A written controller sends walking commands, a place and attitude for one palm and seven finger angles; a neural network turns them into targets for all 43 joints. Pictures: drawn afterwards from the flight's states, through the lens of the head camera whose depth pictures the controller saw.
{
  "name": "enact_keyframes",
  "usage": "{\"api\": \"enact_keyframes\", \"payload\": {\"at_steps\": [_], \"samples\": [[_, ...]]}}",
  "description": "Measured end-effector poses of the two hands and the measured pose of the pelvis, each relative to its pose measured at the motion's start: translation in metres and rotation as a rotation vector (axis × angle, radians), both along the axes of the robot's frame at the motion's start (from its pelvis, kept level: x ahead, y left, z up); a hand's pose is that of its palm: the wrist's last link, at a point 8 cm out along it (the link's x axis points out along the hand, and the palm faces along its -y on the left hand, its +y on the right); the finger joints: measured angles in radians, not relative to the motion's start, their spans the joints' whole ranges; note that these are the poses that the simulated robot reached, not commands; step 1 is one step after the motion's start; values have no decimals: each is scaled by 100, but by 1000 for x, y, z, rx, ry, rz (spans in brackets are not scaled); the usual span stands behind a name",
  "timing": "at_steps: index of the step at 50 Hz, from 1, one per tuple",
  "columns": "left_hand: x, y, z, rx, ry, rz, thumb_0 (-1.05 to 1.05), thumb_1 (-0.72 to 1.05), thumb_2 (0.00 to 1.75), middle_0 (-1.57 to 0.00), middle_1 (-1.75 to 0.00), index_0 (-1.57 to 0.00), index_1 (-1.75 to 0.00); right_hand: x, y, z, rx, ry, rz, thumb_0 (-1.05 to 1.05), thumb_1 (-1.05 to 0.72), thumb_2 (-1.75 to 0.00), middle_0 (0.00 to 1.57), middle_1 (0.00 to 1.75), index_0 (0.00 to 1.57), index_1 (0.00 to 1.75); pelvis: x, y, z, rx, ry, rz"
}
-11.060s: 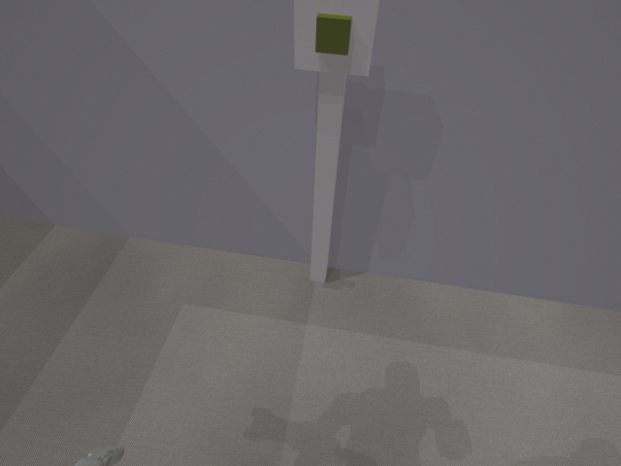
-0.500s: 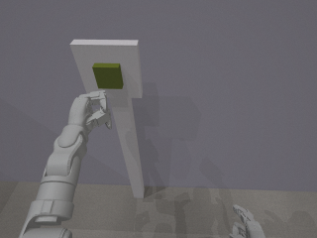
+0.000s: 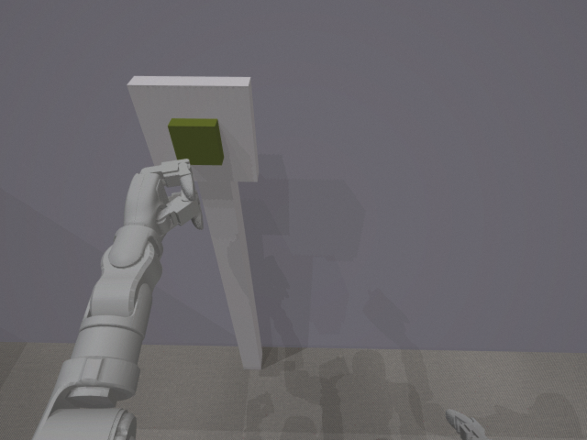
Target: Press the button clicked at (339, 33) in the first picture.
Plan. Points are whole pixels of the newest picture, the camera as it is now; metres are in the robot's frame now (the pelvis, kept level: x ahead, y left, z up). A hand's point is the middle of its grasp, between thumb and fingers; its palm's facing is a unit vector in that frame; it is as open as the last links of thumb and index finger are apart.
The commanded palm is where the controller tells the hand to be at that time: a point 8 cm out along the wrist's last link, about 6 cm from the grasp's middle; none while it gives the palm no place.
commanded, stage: aim a knuckle at the button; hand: left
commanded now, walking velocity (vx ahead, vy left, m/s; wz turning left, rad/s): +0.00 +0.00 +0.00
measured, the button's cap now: (197, 141) +0.49 +0.17 +0.18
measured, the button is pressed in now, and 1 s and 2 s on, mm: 0 0 13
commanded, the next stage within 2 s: press the button with the knuckle in 0.66 s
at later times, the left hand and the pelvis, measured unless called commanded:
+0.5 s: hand (205, 201) +0.40 +0.14 +0.14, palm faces +0.04 -1.00 +0.00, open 3.1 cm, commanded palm +0.36 +0.19 +0.15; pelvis +0.01 -0.01 +0.00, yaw +0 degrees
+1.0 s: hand (203, 195) +0.40 +0.14 +0.16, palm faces +0.05 -1.00 -0.02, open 3.1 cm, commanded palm +0.38 +0.19 +0.15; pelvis +0.00 -0.01 +0.00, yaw +1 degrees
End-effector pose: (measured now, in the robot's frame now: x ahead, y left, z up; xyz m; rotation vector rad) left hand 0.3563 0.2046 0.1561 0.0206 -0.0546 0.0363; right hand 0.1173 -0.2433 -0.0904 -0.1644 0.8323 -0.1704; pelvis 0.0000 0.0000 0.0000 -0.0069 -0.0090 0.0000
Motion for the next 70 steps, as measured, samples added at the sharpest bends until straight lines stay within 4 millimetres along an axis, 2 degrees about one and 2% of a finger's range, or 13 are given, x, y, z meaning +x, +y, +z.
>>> {"api": "enact_keyframes", "payload": {"at_steps": [7,12,19,27,34,40,47,51,55,63,70], "samples": [[5,-17,-8,-13,65,-32,1,90,90,-130,-150,-130,-150,15,4,3,2,-40,35,1,-90,-90,20,30,20,30,-7,-2,-1,-1,9,17],[12,-29,-4,-27,26,-33,1,90,90,-130,-150,-130,-150,16,6,3,13,-49,40,1,-90,-90,20,30,20,30,-7,-5,-1,4,14,7],[22,-16,-1,-1,41,9,1,90,90,-130,-150,-130,-150,3,-1,-1,25,-8,10,1,-90,-90,20,30,20,30,-1,-10,-1,7,18,-5],[14,-7,-11,-17,46,-2,1,90,90,-130,-150,-130,-150,-4,-14,-6,6,44,-9,1,-90,-90,20,30,20,30,7,-12,0,10,25,-6],[8,-13,-2,-4,-2,-25,1,90,90,-130,-150,-130,-150,13,-16,-2,-3,6,5,1,-90,-90,20,30,20,30,10,-11,0,10,22,0],[7,-19,-4,-17,41,-32,1,90,90,-130,-150,-130,-150,31,-9,5,12,-51,24,1,-90,-90,20,30,20,30,9,-11,0,12,20,2],[12,-9,-5,-20,49,13,1,90,90,-130,-150,-131,-150,37,-1,10,7,-62,49,1,-90,-90,20,30,20,30,5,-13,-1,9,17,8],[18,-8,2,0,27,6,1,90,90,-130,-150,-130,-150,30,0,5,6,-39,50,1,-90,-90,20,30,20,30,2,-11,-2,4,23,15],[28,-15,4,-7,44,-28,1,90,90,-130,-150,-130,-150,17,-1,-4,6,6,40,1,-90,-90,20,30,20,30,1,-8,-2,1,32,22],[57,-21,-7,-25,87,-7,2,90,90,-130,-150,-130,-150,-22,-7,-14,-6,105,-17,1,-90,-90,20,30,20,30,0,-6,-3,1,61,8],[62,-19,-9,-19,49,-10,3,87,92,-130,-150,-130,-150,-51,-13,-22,-6,185,-52,1,-90,-90,20,30,20,30,5,-4,-4,2,71,-2]]}}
